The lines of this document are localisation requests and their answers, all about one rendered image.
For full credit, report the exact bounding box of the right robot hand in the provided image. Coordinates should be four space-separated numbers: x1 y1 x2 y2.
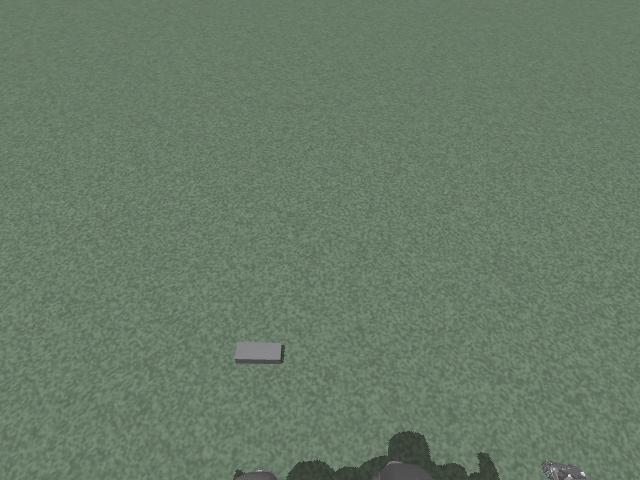
541 461 595 480

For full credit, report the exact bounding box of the small box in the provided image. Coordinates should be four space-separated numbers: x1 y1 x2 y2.
235 342 282 364

